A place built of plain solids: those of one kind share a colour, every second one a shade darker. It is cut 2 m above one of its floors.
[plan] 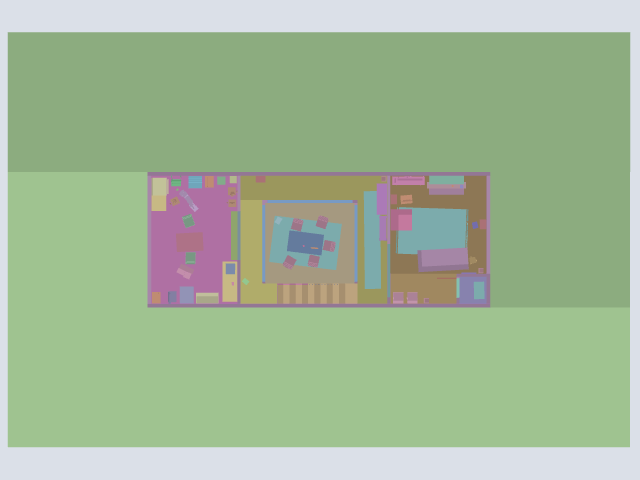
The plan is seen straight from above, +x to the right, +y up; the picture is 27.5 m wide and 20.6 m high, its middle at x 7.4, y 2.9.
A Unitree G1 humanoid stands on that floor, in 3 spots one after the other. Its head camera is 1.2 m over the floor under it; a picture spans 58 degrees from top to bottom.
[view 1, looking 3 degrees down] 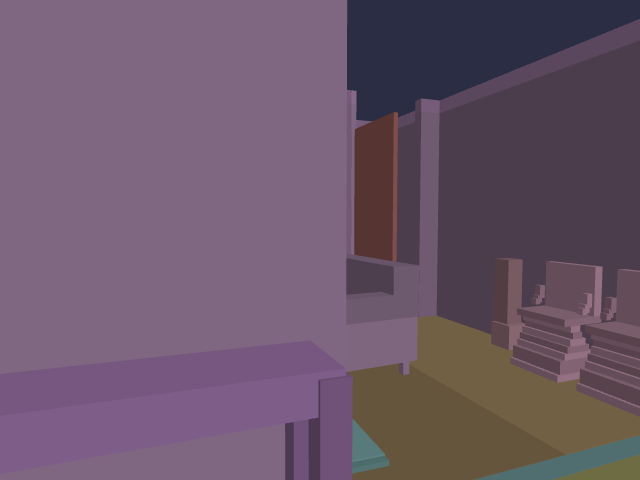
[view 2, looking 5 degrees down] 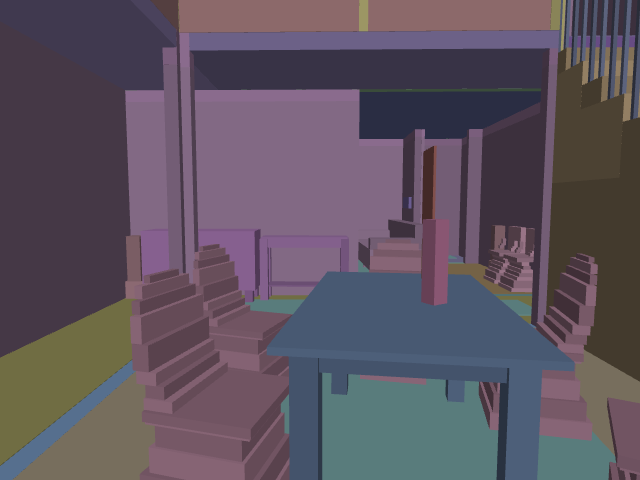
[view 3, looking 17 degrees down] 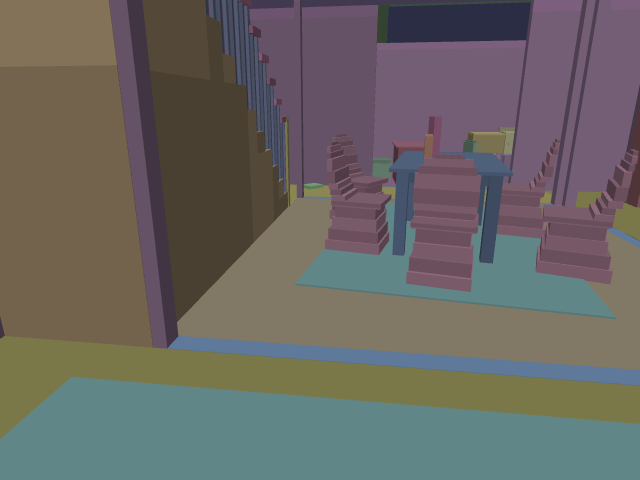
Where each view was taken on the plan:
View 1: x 8.88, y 3.38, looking -21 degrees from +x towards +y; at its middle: wall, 1.52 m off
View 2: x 4.78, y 3.12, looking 1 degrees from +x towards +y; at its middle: console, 5.20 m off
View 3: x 10.88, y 2.17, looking -172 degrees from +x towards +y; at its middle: floor_dining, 4.11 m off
